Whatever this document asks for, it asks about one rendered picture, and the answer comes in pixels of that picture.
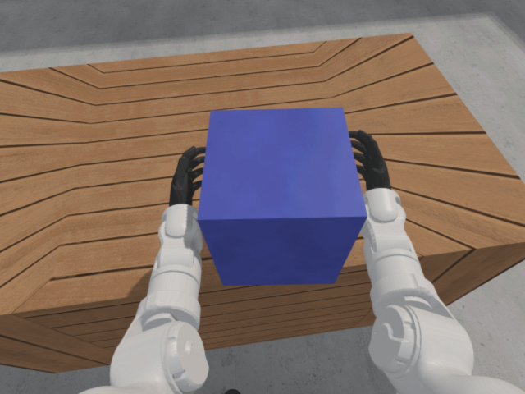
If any left robot hand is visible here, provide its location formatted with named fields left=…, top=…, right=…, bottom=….
left=169, top=146, right=206, bottom=207

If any right robot forearm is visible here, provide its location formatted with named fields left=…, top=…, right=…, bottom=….
left=360, top=188, right=474, bottom=368

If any right robot upper arm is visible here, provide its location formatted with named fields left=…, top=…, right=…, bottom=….
left=368, top=304, right=525, bottom=394

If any carton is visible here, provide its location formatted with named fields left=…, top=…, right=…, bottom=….
left=197, top=108, right=368, bottom=286

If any left robot upper arm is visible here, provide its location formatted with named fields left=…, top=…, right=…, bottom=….
left=79, top=321, right=209, bottom=394

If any pedestal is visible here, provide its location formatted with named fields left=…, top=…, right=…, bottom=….
left=0, top=33, right=525, bottom=373

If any right robot hand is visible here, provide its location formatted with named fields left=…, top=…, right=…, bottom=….
left=349, top=130, right=391, bottom=191

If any left robot forearm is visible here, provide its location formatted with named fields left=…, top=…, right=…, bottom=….
left=110, top=204, right=203, bottom=383

